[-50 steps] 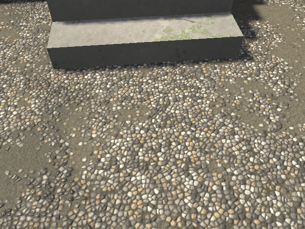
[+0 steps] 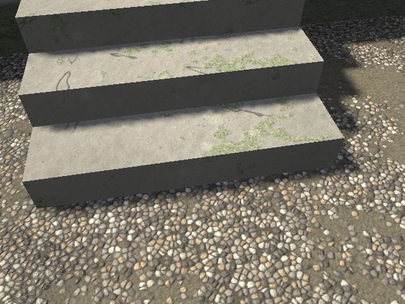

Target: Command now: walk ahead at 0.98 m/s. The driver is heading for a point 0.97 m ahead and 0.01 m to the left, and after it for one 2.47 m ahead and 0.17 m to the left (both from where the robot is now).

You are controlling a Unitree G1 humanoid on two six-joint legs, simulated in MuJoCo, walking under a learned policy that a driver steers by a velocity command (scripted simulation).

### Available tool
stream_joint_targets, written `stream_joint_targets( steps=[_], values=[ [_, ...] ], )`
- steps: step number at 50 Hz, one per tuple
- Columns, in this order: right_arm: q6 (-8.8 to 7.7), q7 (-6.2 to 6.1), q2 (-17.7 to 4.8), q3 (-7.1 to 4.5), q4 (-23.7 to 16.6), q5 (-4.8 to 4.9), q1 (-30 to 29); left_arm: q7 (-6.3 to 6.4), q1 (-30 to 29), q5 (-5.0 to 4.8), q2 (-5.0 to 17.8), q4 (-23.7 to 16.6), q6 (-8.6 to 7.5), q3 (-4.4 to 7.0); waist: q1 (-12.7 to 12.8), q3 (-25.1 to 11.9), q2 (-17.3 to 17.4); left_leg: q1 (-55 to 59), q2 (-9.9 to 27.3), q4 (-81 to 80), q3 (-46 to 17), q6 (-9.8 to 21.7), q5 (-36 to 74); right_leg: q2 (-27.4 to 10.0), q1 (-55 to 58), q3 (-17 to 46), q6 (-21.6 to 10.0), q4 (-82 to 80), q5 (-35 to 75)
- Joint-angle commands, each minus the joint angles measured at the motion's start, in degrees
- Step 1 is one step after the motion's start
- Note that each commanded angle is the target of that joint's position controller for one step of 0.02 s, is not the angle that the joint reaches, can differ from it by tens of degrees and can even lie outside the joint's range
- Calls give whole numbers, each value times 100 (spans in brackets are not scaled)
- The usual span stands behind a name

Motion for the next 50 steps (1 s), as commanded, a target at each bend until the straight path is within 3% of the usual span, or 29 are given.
stream_joint_targets(
  steps=[1, 5, 7, 9, 10, 11, 12, 13, 14, 15, 16, 17, 19, 23, 27, 30, 32, 33, 35, 36, 37, 38, 39, 40, 41, 43, 46, 47, 50],
  values=[
    [-184, -130, -756, -65, -511, 84, -371, -82, -530, -22, 159, -382, -113, -12, 175, 978, 134, -1500, 1293, -1471, -722, 798, 940, 143, 1002, -303, 85, -1482, 1345],
    [-11, -209, -952, -79, -384, 109, 145, -303, -1381, -146, 198, -728, -198, -12, -68, 1274, 208, 127, 1668, -1449, -552, 703, 1575, 453, 858, -405, 16, -2942, 1186],
    [107, -216, -1100, -112, -400, 17, 116, -380, -1282, -159, 383, -836, -223, 72, 141, 1027, 489, 951, 1861, -835, -481, 607, 3641, 778, 1083, -599, -147, -3132, 496],
    [248, -212, -1298, -165, -395, -210, 0, -318, -145, -243, 828, -683, -158, 277, 858, 106, 1070, 1528, 1931, 712, -419, 507, 6470, 1191, 2231, -789, -414, -2775, -398],
    [318, -211, -1289, -153, -477, -267, -309, -243, 1220, -268, 1100, -334, -93, 411, 1581, -590, 1207, 844, 1771, 2319, -219, 364, 6821, 1190, 3904, -761, -589, -2706, -485],
    [272, -215, -913, -27, -728, -333, -337, -132, 2549, -165, 1615, 12, 3, 516, 1834, -1647, 385, -981, 1421, 4530, -250, 313, 4823, -28, 6238, 839, -794, -2259, -1485],
    [32, -53, 170, 240, -670, -8, 663, -220, 2772, -65, 1689, 134, -56, 562, 1069, -2787, -2073, -3282, 96, 6790, -907, -3, -509, -1245, 8206, 4343, -1893, -3670, -4353],
    [-170, -44, -639, 75, -725, 262, 85, -202, 2707, 11, 1025, 269, -70, 430, 1321, -2303, -1455, -3967, 437, 7016, -1464, 343, -663, -1000, 7982, 4896, -1461, -4555, -4871],
    [-235, -54, -920, 4, -1055, 443, -891, -182, 2335, 70, 716, 259, -91, 353, 1285, -1212, -959, -4318, 692, 7031, -1246, 448, -526, -867, 7136, 3731, -1209, -4473, -3947],
    [-267, -83, -762, 60, -1270, 330, -1412, -238, 1871, 128, 649, 270, -142, 320, 1022, -586, 190, -4164, 920, 6625, -1146, 453, -237, -663, 5996, 3026, -1110, -4623, -2828],
    [-226, -100, -671, 28, -1323, 202, -1570, -275, 1494, 175, 483, 260, -203, 273, 709, -291, 473, -3867, 1161, 6171, -1135, 432, 40, -440, 5122, 2435, -1069, -4694, -2253],
    [-127, -63, -557, 38, -1318, 157, -1336, -290, 1254, 230, 351, 279, -219, 224, 388, -137, 300, -3548, 1336, 6020, -1167, 382, 189, -297, 4510, 2111, -1084, -4810, -2110],
    [60, -68, -400, 53, -1269, 129, -1155, -303, 1106, 62, 270, 375, -211, 189, 102, 238, 121, -3499, 1532, 5620, -1059, 230, 160, -150, 3828, 1583, -1096, -5132, -1994],
    [111, -132, -543, 76, -1634, -13, -2171, -193, 1463, 6, 559, 558, -239, 220, 282, 910, 170, -4211, 1659, 4249, -730, -125, 1399, 72, 3399, 708, -1014, -5544, -1002],
    [-54, -34, -462, 116, -1966, 39, -3307, -47, 2034, -73, 714, 656, -272, 204, 707, 1020, 252, -3204, 1212, 2117, -191, -179, 3228, 334, 3385, -13, -752, -5843, -323],
    [-46, 38, -479, 98, -2062, 114, -3445, -13, 2423, -32, 844, 864, -148, 215, 724, 927, -135, -3192, 955, 1690, -115, -124, 2907, -49, 4756, -99, -689, -5641, 468],
    [-46, 49, -761, -12, -2170, 115, -3274, 12, 2251, 47, 926, 824, -23, 223, 376, 661, -315, -3055, 612, 1678, 74, 118, 1996, -177, 5602, -209, -535, -4826, 3244],
    [-2, 11, -939, -113, -2084, 90, -2631, 46, 2112, 178, 957, 845, 90, 207, -71, 212, -604, -2717, 438, 1984, 224, 312, 1305, -319, 6091, -160, -487, -3944, 4977],
    [103, -101, -1438, -388, -1339, 109, 74, 70, 1200, 238, 1212, 620, 206, 251, -1511, -917, -797, 407, 623, 1570, -77, 580, 1429, 8, 4641, -341, -230, -988, 5192],
    [164, -171, -1867, -424, -876, 89, 878, 12, 1072, 330, 483, 365, 65, 66, -1277, -1247, 890, 1961, 1543, 1831, -1548, 418, 428, 801, 2678, -76, -163, 1503, 45],
    [41, -90, -1850, -385, -1043, -205, 500, -105, 2525, -154, -309, 434, -242, -128, -152, -1868, 2918, 3021, 2619, 381, -5039, 1564, -976, 1750, 695, 937, -153, 3003, -3171],
    [26, -69, -1174, -321, -1003, -165, 113, -144, 2066, -324, 368, 476, -390, -43, -360, -1250, 1854, 2620, 2437, -320, -5105, 1442, -2114, 1192, 142, 949, -399, 3116, -2764],
    [1, -39, -731, -214, -1014, -159, -213, -148, 1287, -428, 556, 227, -394, -11, -329, -463, 1000, 1635, 2341, -411, -4052, 1355, -1714, 905, 14, 614, -436, 3029, -2251],
    [-35, 26, -641, -140, -1068, -187, -781, -99, 925, -253, 436, 113, -342, -46, 12, -8, 2, 504, 2215, -495, -3400, 1269, -398, 631, 366, 472, -354, 2798, -1876],
    [-36, 69, -538, -76, -1097, -273, -1123, -64, 981, -98, 368, 174, -237, -21, 301, 152, -96, -385, 2113, -378, -2852, 1274, 1325, 511, 769, 375, -186, 2919, -1790],
    [81, 117, -287, 44, -722, -219, -928, -94, 1583, -118, 6, 321, 16, -72, 627, 128, 284, -910, 2041, -100, -1992, 1212, 3557, 534, 436, 162, 28, 4332, -2287],
    [158, -31, -386, 119, -535, -82, -1013, -86, 792, -82, -187, -202, 163, -215, 727, 612, 384, -1808, 1535, -307, -763, 810, 3990, 483, -400, -157, 216, 3801, -2118],
    [217, -84, -329, 147, -266, -189, -477, -70, 695, -56, -436, -155, 200, -274, 523, 514, 666, -1638, 1605, -308, -775, 983, 4330, 682, -744, -555, 378, 4827, -2298],
    [481, -302, -541, 192, -35, -78, -22, -59, -727, -156, -793, -1230, 138, -599, 433, 887, 655, -568, 2004, -105, -854, 657, 3698, 696, -3264, 10, 224, 5900, -3276]
  ],
)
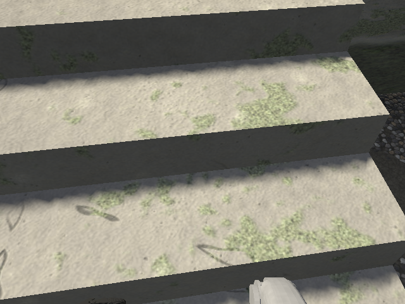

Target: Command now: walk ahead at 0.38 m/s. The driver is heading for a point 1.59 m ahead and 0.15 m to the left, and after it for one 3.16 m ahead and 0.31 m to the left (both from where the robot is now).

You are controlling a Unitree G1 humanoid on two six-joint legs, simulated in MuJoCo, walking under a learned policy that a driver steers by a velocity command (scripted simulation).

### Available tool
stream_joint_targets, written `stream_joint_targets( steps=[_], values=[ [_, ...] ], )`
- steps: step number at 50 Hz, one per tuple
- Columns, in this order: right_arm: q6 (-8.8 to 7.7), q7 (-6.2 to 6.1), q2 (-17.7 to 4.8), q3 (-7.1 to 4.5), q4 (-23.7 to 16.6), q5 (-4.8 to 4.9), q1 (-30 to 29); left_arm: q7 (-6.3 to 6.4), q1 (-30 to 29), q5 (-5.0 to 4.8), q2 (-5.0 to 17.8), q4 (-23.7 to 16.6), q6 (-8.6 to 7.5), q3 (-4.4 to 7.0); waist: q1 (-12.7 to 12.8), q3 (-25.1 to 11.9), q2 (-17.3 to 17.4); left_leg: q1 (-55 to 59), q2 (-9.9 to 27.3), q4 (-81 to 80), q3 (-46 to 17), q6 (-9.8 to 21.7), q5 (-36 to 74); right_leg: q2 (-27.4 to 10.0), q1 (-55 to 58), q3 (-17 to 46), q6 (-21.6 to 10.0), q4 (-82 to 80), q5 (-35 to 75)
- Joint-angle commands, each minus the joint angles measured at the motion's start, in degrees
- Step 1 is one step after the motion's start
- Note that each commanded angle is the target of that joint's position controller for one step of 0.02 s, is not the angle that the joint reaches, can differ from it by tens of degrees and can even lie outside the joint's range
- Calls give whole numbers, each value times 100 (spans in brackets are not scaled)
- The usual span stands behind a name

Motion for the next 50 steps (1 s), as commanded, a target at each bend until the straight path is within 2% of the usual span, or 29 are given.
stream_joint_targets(
  steps=[1, 2, 3, 4, 5, 6, 7, 8, 9, 10, 11, 12, 14, 15, 17, 19, 21, 24, 25, 27, 29, 31, 32, 33, 34, 35, 36, 39, 50],
  values=[
    [182, -259, -711, -31, -181, 100, 13, -54, -1043, 14, -460, -1199, -140, -414, 319, 584, 320, -3, 1658, -505, -642, 382, 3622, -20, -1656, 19, -55, 123, -303],
    [245, -343, -744, -27, -167, 109, 184, -102, -1301, 119, -395, -1418, -224, -453, 260, 332, 70, 54, 1534, -546, -531, 228, 3853, -97, -1378, -375, -13, -801, 113],
    [310, -424, -946, -76, -386, 101, -122, -211, -1422, 350, -449, -1625, -254, -551, 449, -295, -250, -1014, 1536, -1380, -329, 265, 4608, -274, 994, -870, -71, -2620, 954],
    [212, -405, -817, -52, -379, 121, 28, -220, -1436, 335, -259, -1507, -189, -435, 312, -845, -183, -1688, 1309, -1577, -268, 316, 6508, 199, 3085, -1466, -178, -3129, 1699],
    [68, -312, -1316, -122, -359, 72, -8, -103, -433, 250, -20, -1322, -208, -285, 846, -1791, 1205, -961, 1432, -855, -246, 561, 10112, 593, 4419, -1319, -303, -3133, 1690],
    [3, -249, -1767, -267, -383, 176, -303, -61, 752, 227, 568, -966, -207, -80, 1394, -2209, 1896, 267, 1553, -87, -407, 561, 11320, 703, 4743, -999, -391, -4152, 1434],
    [31, -213, -1796, -281, -379, 256, -588, -89, 1387, 328, 902, -629, -223, 40, 1720, -2441, 1939, 1510, 1523, 1027, -404, 434, 11768, 686, 4740, -612, -570, -5739, 1590],
    [23, -234, -1545, -293, -446, 60, -607, -101, 2017, 498, 1361, -138, -186, 223, 1733, -2491, 818, 760, 1351, 2594, -680, 212, 8910, 13, 5762, 1091, -1001, -6479, 3542],
    [-72, 24, -466, -112, -300, -89, 240, -3, 2638, 810, 1656, 464, 22, 294, 1125, -3259, -2629, -1333, -680, 5693, -1004, -319, 248, -1698, 7501, 4491, -2341, -8386, 7381],
    [-228, 324, -693, -258, 71, -30, 730, 103, 2300, 851, 1048, 309, 77, 242, 966, -3451, -1046, -1578, -699, 7585, -2561, -309, -386, -1881, 6965, 5360, -2248, -8598, 5546],
    [-122, 397, -613, -305, -375, 167, -395, 80, 1372, 451, 873, 320, 111, 252, 800, -1985, -239, -2373, -593, 8241, -2003, -338, -704, -1628, 5776, 4432, -1951, -8585, 3690],
    [12, 290, -254, -211, -824, 80, -1359, 51, 900, 130, 481, 546, 121, 188, 578, -555, 591, -3076, -276, 8351, -1497, -275, -911, -1307, 4665, 3315, -1494, -8469, 2701],
    [138, 114, -285, -149, -1223, 109, -1559, -42, 636, 311, -229, 983, 44, 20, 135, -41, 707, -3333, 15, 8966, -1457, 41, -523, -830, 3637, 1938, -979, -8478, 1720],
    [130, 91, -149, -89, -1248, 198, -1376, -111, 741, 343, -467, 1191, 51, -29, 34, 33, 517, -3553, -12, 9129, -1500, 130, -324, -639, 3669, 1545, -920, -8612, 1685],
    [-8, 84, 159, 77, -1319, 169, -1187, -142, 1091, 379, -319, 1417, 75, 9, -1, -91, 309, -4291, -57, 9067, -1535, 200, 289, -533, 4256, 849, -904, -8635, 2912],
    [54, 55, 191, 132, -1258, 156, -1117, -91, 980, 497, -488, 1423, 138, -71, -156, -322, 323, -4228, 139, 8361, -1496, -9, 711, -387, 4071, 242, -856, -8591, 3347],
    [233, -81, 2, 121, -1217, 14, -1174, 6, 714, 523, -318, 1388, 164, -96, -290, -527, 38, -3605, 349, 7189, -897, -427, 1117, -200, 3621, -278, -947, -8662, 3554],
    [450, -278, -326, 36, -936, -19, -1142, 132, 258, 600, 252, 1141, 195, -2, -224, -960, -557, -2244, 730, 5658, -155, -829, 1183, -290, 3494, -259, -1120, -9113, 3334],
    [499, -319, -340, 49, -960, -21, -1471, 207, 374, 504, 365, 1152, 211, 51, 11, -847, -594, -2014, 798, 4727, -98, -883, 1006, -320, 3619, -135, -1095, -9279, 2674],
    [594, -387, -396, 31, -872, 17, -1939, 339, 855, 427, 391, 1287, 288, 112, 460, -599, -840, -1854, 665, 3533, 18, -921, 226, -745, 4146, 675, -1151, -9489, 1510],
    [627, -418, -135, -12, -595, 98, -1451, 371, 892, 383, 269, 1252, 403, 128, 471, -463, -947, -1684, 627, 1931, -81, -788, -269, -926, 4779, 916, -1143, -9302, 945],
    [635, -351, 0, 2, -360, 85, -1501, 301, 1353, 211, 104, 1433, 421, 128, 572, 8, -543, -1277, 647, 221, -155, -494, 181, -819, 4802, 1052, -891, -9008, 768],
    [656, -310, -123, 3, -238, -53, -1335, 251, 1545, 160, 105, 1559, 369, 146, 596, 4, -310, -916, 802, 48, -400, -381, 775, -690, 4684, 989, -779, -8694, 1214],
    [663, -279, -472, -41, -186, -152, -1285, 150, 1896, 152, 89, 1655, 304, 202, 862, -280, 538, -220, 1027, 329, -644, -197, 2273, -299, 4424, 633, -657, -8341, 1330],
    [622, -208, -375, -27, -129, -132, -1573, 142, 1941, 175, -53, 1743, 307, 164, 957, -318, 1033, -764, 838, 452, -542, 16, 1372, -134, 4793, 281, -492, -8879, 1660],
    [578, -154, -136, -1, -56, -41, -1325, 165, 1409, 197, 316, 1723, 349, 221, 532, -113, 601, -1033, 733, 277, -511, 12, 936, -46, 4991, 164, -422, -8722, 1682],
    [519, -142, -49, 44, 76, -92, -1262, 169, 1062, 193, 208, 1670, 389, 200, 481, -108, 592, -1006, 784, 106, -564, -18, 1013, -66, 5152, 128, -401, -8724, 1934],
    [376, -169, -393, -18, 194, -14, -1266, 190, 1051, 259, 295, 1762, 497, 214, 485, -209, 563, -786, 751, 62, -545, -32, 1315, -53, 5473, 57, -357, -8770, 2237],
    [339, -145, -399, -36, 380, -13, -1157, 200, 1195, 228, 256, 2123, 574, 196, 407, -214, 228, -321, 813, -94, -575, 53, 2048, -113, 5626, -7, -234, -8844, 2297]
  ],
)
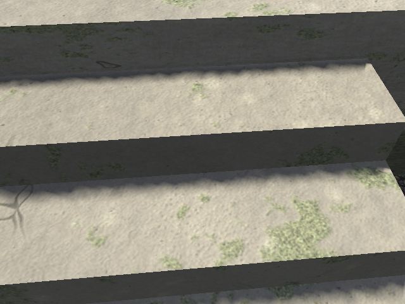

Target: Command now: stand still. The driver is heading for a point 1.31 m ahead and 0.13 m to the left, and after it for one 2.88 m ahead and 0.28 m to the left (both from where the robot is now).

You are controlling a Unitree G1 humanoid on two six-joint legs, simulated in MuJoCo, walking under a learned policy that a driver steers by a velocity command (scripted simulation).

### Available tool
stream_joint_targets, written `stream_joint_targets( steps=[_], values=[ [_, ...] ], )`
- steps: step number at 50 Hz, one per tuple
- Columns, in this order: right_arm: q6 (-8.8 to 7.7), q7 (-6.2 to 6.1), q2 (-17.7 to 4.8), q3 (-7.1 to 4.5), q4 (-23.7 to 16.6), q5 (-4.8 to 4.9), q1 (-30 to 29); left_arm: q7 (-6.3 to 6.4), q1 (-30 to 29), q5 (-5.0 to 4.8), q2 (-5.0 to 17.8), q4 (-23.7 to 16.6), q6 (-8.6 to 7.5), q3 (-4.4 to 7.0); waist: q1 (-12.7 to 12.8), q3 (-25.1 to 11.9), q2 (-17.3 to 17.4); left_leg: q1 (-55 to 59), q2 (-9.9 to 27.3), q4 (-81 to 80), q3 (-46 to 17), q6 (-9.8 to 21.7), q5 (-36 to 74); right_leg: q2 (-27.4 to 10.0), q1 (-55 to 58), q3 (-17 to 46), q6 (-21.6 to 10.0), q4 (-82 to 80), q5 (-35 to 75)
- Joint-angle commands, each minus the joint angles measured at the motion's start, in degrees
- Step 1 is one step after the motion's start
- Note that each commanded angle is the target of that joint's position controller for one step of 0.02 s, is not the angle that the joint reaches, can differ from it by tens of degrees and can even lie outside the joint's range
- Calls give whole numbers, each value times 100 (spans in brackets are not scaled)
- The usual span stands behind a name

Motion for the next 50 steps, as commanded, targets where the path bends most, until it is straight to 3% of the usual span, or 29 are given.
stream_joint_targets(
  steps=[1, 9, 22, 43, 44, 45, 46, 47, 48, 50],
  values=[
    [-20, 0, -532, -97, -94, -10, 290, 20, 317, 1, 370, -1, -27, 52, 35, -136, 57, 103, 533, -366, -520, 264, 1779, -368, 170, 380, -212, -243, 789],
    [39, -10, -437, -131, -169, -13, 227, 83, 413, -9, 379, 214, -41, 59, 21, 82, 51, 96, 482, -537, -502, 282, 1446, -422, -17, 397, -143, -296, 490],
    [96, -86, -466, -160, -245, -5, 213, 167, 582, -34, 377, 394, -77, 86, 21, 248, 37, -8, 414, -794, -582, 323, 577, -454, -186, 394, -86, -369, 81],
    [114, -111, -476, -188, -372, 13, 419, 176, 815, -65, 400, 453, -128, 132, 9, 223, 17, 164, 411, -851, -655, 308, 912, -493, -249, 411, -6, -338, 153],
    [135, -142, -776, -295, -355, 81, 586, 190, 848, -118, 529, 459, -122, 184, -74, 35, 146, 322, 408, -925, -790, 527, -520, -234, -378, 125, -101, 108, -839],
    [140, -164, -1106, -412, -408, 126, 730, 206, 720, -165, 635, 371, -142, 235, -190, 152, 387, 430, 767, -1214, -1426, 882, -2439, -97, -1092, 3, -219, 661, -1559],
    [114, -165, -1343, -522, -453, 128, 967, 205, 282, -159, 625, 154, -197, 236, -418, 370, 745, 563, 1476, -1635, -2511, 1264, -3715, -57, -2062, -79, -291, 1635, -1673],
    [45, -197, -1498, -600, -507, 42, 1083, 140, -133, -156, 397, -85, -282, 166, -603, 487, 1146, 564, 2227, -1980, -3587, 1693, -3983, -230, -2950, 97, -226, 3460, -1343],
    [-65, -232, -1385, -573, -484, -25, 1156, 41, -377, -192, 307, -237, -357, 172, -570, 580, 923, 785, 2492, -1952, -3881, 1827, -3432, -242, -4090, 403, -123, 5718, -1464],
    [-277, -145, -907, -375, -488, -36, 1050, -135, -582, -256, -108, -707, -652, 67, -293, 426, 518, 1259, 2151, -1355, -3016, 1454, -2213, -298, -5843, 950, -221, 8478, -1043]
  ],
)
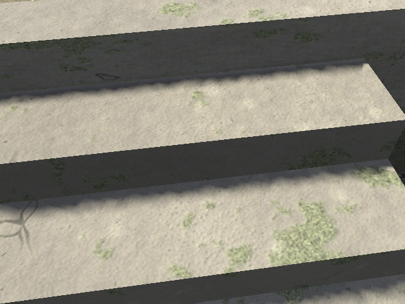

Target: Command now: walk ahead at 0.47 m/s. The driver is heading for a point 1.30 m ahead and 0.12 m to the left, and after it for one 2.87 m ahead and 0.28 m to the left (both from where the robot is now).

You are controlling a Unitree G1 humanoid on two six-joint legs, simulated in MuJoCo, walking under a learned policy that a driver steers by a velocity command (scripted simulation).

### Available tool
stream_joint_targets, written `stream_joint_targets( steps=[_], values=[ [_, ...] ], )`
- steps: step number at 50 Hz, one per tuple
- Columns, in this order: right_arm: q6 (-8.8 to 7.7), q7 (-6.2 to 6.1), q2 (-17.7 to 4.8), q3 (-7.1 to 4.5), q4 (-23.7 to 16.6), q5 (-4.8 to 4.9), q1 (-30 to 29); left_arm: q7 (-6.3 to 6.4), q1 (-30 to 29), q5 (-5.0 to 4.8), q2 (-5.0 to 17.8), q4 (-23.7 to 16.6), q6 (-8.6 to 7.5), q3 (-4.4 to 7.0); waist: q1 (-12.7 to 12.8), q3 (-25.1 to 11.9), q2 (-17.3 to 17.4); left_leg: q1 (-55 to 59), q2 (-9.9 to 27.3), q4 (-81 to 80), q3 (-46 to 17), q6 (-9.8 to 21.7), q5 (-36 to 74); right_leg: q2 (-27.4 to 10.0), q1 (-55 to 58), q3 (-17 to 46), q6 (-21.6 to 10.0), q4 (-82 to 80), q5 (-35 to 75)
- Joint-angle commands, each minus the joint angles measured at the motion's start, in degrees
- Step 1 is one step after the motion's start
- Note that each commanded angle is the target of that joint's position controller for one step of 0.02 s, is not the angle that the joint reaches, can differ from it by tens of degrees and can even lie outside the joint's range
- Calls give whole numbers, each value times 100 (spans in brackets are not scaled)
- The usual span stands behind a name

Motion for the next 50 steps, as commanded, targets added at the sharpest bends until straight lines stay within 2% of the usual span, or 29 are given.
stream_joint_targets(
  steps=[1, 3, 9, 11, 13, 14, 15, 17, 18, 19, 20, 21, 22, 24, 26, 28, 31, 33, 35, 38, 40, 42, 43, 45, 46, 47, 48, 49, 50],
  values=[
    [-225, 101, -275, 80, 57, -11, 739, -211, -966, -51, -282, -1121, -488, -143, -83, 466, 168, 1492, 2258, -836, -2566, 828, -1826, -189, -4384, 669, -147, 4542, 93],
    [-223, 198, -86, 190, 153, 0, 813, -262, -872, -53, -373, -1476, -594, -299, 84, 364, -222, 1371, 2080, -757, -2061, 595, -1764, -427, -4916, 760, -136, 4806, 166],
    [-395, 168, -408, 215, 244, -5, 1004, -125, -1622, -20, -495, -2568, -467, -694, 121, 912, 196, 160, 2271, -1463, -1733, 618, -2175, -708, -6116, 562, 175, 5528, 411],
    [-389, 103, -500, 198, 222, 146, 1041, -154, -2100, -42, -430, -3048, -454, -812, 151, 1039, 189, -204, 2214, -1933, -1443, 520, -2381, -1066, -6095, 282, 222, 4324, 640],
    [-386, 19, -541, 168, 149, 152, 1236, -242, -2605, 40, -294, -3280, -462, -858, -40, 906, 48, -814, 2108, -2866, -1143, 694, -1677, -1190, -4545, -476, 193, 2767, 1290],
    [-374, -33, -630, 109, 238, 344, 1340, -312, -3117, 100, -426, -3547, -505, -957, -72, 789, 336, -1345, 2146, -3474, -932, 677, -1009, -1228, -3037, -584, 61, 1703, 794],
    [-394, 17, -672, 119, 96, 377, 927, -384, -2976, 48, -283, -3483, -553, -839, 148, 364, 203, -1401, 1854, -3300, -298, 563, 512, -917, -1335, -1085, -70, 734, 690],
    [-469, 204, -1194, 83, 277, 106, 1218, -355, -1649, -31, 206, -3289, -544, -486, 954, -1212, 1438, -23, 1924, -1499, 173, 549, 7679, 166, 964, -1386, -243, 703, -344],
    [-411, 209, -1524, -6, 256, -10, 903, -358, -593, -98, 884, -3036, -480, -146, 1647, -1514, 1999, 1095, 1960, -240, 124, 393, 9455, 426, 1147, -1043, -352, -352, -795],
    [-354, 164, -1654, -95, 83, 33, 490, -376, 415, -25, 1353, -2697, -440, 79, 2106, -1717, 1911, 805, 2007, 1319, -143, 261, 9096, 228, 2018, 123, -564, -1163, -770],
    [-458, 225, -767, 11, -403, 167, 301, -402, 1561, 260, 2127, -2028, -382, 333, 1944, -2045, -803, -1432, 1196, 3589, -530, 151, 5589, -954, 3538, 3519, -1249, -3451, -2780],
    [-690, 418, -165, 20, -564, -14, 1, -274, 2130, 240, 2253, -1504, -308, 402, 1655, -2437, -2339, -2629, 20, 6207, -1716, 336, 850, -1690, 3806, 6479, -1109, -5815, -5143],
    [-827, 615, 418, 69, -1086, 21, -545, -253, 1421, 214, 1347, -1436, -331, 124, 1109, -1666, -2043, -3742, -153, 8631, -2712, 541, 922, -1989, 2926, 6493, -471, -5948, -4632],
    [-875, 754, 778, 352, -2166, 156, -1870, -540, 572, 272, -132, -918, -358, -231, 431, -5, -1001, -5175, 144, 10210, -1908, 850, 1195, -1772, 1273, 3983, -241, -5016, -2488],
    [-684, 810, 1060, 583, -2098, 172, -1030, -632, -31, 386, -690, -724, -350, -352, -427, 207, -376, -5222, 330, 10733, -1900, 993, 1579, -1221, 418, 1757, 85, -4453, -300],
    [-451, 760, 812, 600, -1740, 321, -177, -577, -342, 380, -526, -785, -365, -348, -828, 355, -512, -5541, 395, 10609, -1755, 674, 1383, -1172, 109, 719, -68, -4840, -74],
    [-246, 514, 688, 635, -1880, 271, -821, -567, -141, 463, -364, -707, -485, -477, -720, 899, -344, -6230, 192, 11600, -1268, 204, 1533, -1021, -430, 106, -185, -5338, 320],
    [-264, 474, 968, 815, -2299, 309, -1695, -507, 407, 374, -265, -466, -482, -523, -444, 1191, -340, -7145, 214, 11745, -1041, 280, 1205, -914, 128, -116, -74, -5509, 756],
    [-371, 529, 738, 882, -2623, 333, -2467, -417, 1008, 154, -108, -438, -486, -527, -70, 1069, -5, -6954, 333, 9879, -427, 170, 1426, -773, 311, -265, -110, -5947, 523],
    [-454, 583, 805, 1047, -3048, 450, -3668, -83, 2420, 91, 235, -70, -536, -432, 606, 650, -227, -7298, 835, 8427, 516, -12, 964, -1396, 2084, 605, -497, -7080, 740],
    [-469, 740, 1015, 1031, -2932, 366, -3477, 18, 2542, 162, 108, 143, -429, -449, 443, -6, -366, -7545, 931, 8645, 938, 60, 738, -1470, 3966, 294, -416, -6650, 2889],
    [-663, 863, 764, 992, -3178, 320, -3529, -9, 1586, 164, 192, -77, -463, -492, -193, -382, -753, -4422, 571, 6375, 1543, 374, 285, -972, 2739, -925, -217, -6176, 8287],
    [-731, 811, 543, 907, -3331, 216, -3715, 33, 2024, 139, 611, -25, -532, -370, -155, -920, -1343, -2744, 239, 5519, 1640, 361, -117, -1267, 2702, -535, -481, -6113, 10678],
    [-579, 725, -342, 425, -2739, 225, -2040, 91, 1708, 371, 1317, -64, -408, -172, -1015, -1392, -2237, -2066, -126, 4367, 979, 450, -1707, -1700, 4290, -181, -855, -4322, 12785],
    [-507, 744, -724, 238, -2300, 122, -897, 66, 936, 398, 1420, -350, -389, -82, -1512, -1543, -2387, -964, 185, 3535, -51, 660, -1651, -1563, 3780, -159, -952, -3031, 12143],
    [-409, 764, -1139, 88, -1826, -134, 283, -78, 689, 452, 1088, -732, -568, -111, -1548, -2096, -840, 857, 953, 2498, -2059, 990, -1890, -1065, 2127, 253, -1148, -1467, 9980],
    [-232, 567, -1359, -84, -1301, -175, 804, -335, 134, 263, 4, -983, -801, -207, -1221, -1917, 1902, 1721, 1991, -310, -5226, 1876, -3125, 737, -506, 539, -682, 1591, 2974],
    [-304, 487, -384, 144, -961, -282, 565, -551, -419, 116, 30, -1518, -1025, -139, -868, -1186, 1157, 1099, 2094, -859, -5915, 1434, -3264, 905, -1427, 1800, -874, 4097, 2315],
    [-366, 571, 269, 313, -740, -253, 226, -668, -1268, -13, -289, -2242, -1055, -226, -418, -422, 381, 210, 2225, -351, -5068, 1018, -3024, 788, -2346, 1815, -1082, 5120, 2151]
  ],
)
